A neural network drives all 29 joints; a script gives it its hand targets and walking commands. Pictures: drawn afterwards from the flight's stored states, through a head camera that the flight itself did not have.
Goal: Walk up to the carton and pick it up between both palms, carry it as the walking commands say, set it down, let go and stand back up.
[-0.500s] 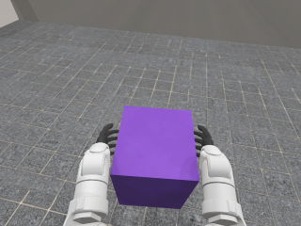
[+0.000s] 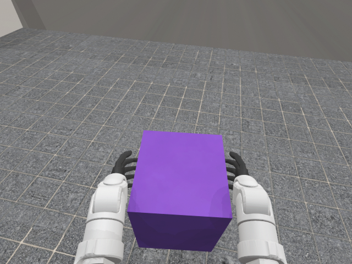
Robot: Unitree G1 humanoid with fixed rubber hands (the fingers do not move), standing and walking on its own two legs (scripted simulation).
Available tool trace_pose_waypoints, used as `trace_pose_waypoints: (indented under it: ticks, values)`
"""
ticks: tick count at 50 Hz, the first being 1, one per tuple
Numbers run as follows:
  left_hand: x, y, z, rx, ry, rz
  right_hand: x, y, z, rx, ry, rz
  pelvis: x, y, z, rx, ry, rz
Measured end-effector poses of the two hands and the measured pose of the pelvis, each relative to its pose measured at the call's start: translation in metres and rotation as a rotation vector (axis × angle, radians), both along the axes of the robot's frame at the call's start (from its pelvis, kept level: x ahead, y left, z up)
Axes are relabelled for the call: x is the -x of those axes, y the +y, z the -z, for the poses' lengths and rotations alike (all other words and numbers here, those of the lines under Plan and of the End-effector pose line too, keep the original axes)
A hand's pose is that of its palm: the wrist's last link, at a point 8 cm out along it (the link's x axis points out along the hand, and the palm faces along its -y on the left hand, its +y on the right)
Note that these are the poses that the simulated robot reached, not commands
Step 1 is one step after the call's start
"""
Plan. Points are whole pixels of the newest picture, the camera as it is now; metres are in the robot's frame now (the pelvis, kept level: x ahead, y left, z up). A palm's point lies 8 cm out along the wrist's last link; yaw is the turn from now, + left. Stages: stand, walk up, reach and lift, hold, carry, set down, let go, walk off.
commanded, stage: reach and lift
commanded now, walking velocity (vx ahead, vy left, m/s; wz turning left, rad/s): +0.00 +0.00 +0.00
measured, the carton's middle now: (178, 193) +0.31 +0.00 -0.03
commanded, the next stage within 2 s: hold in 0.24 s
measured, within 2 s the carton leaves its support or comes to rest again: neither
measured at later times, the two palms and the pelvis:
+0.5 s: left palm (117, 184) +0.28 +0.14 +0.05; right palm (242, 187) +0.28 -0.14 +0.05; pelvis -0.01 +0.00 +0.00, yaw +0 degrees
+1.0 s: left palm (118, 183) +0.28 +0.14 +0.05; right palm (243, 186) +0.28 -0.15 +0.05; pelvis -0.01 +0.00 +0.00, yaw +0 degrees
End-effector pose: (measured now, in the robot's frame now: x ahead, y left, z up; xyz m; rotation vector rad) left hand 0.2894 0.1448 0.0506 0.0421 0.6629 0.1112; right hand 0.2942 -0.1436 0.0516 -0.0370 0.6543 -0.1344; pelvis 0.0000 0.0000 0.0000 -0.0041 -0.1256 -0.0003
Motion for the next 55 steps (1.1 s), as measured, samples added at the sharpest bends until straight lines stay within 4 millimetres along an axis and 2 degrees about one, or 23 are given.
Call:
trace_pose_waypoints:
  ticks: [18,31,55]
  values:
    - [0.011,0.000,0.000,-0.003,0.000,0.005,0.013,0.000,0.000,0.000,0.000,0.003,0.008,0.002,0.002,-0.001,-0.016,0.001]
    - [0.013,-0.001,-0.002,0.005,-0.007,-0.005,0.014,-0.001,-0.001,-0.009,-0.006,0.008,0.015,0.001,0.003,-0.003,-0.020,0.002]
    - [0.009,-0.003,-0.001,-0.003,-0.006,0.001,0.011,-0.003,0.000,0.000,-0.004,-0.002,0.009,-0.001,0.003,-0.002,0.002,-0.002]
